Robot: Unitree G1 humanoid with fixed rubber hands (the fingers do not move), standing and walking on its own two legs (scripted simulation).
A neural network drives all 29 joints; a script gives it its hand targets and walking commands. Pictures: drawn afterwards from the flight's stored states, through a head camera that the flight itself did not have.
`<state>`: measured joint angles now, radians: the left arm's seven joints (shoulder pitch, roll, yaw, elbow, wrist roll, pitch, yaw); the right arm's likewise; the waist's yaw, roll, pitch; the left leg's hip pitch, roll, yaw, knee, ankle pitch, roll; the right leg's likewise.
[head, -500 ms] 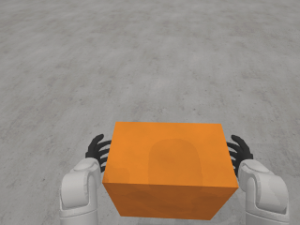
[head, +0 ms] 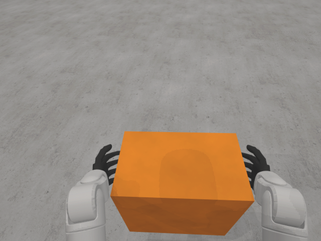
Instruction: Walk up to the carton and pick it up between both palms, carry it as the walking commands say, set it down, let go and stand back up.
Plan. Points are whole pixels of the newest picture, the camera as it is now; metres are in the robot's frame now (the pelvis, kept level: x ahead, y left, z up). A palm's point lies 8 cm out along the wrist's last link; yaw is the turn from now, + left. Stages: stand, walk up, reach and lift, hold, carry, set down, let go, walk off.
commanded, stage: carry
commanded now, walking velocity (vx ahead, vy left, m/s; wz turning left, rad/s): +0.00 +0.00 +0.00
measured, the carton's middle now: (177, 186) +0.27 -0.01 -0.01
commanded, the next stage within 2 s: none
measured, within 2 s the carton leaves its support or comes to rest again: neither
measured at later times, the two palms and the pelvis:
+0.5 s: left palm (100, 177) +0.26 +0.17 +0.07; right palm (257, 178) +0.25 -0.18 +0.07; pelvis +0.00 +0.00 +0.00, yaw +0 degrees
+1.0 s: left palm (95, 198) +0.22 +0.18 +0.06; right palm (244, 163) +0.30 -0.17 +0.07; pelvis +0.01 -0.04 -0.02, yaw +12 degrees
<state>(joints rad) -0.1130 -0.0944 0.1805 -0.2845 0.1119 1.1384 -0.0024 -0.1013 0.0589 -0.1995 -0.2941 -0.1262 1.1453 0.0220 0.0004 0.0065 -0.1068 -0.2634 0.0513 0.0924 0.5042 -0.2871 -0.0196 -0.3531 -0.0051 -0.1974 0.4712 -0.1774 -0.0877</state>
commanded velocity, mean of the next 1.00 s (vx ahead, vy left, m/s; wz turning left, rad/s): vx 0.00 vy -0.11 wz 0.32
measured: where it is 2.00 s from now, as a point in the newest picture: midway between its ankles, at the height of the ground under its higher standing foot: outside the picture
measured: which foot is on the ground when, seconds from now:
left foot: down 0.00-0.78, up 0.80-1.00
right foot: down 0.00-1.00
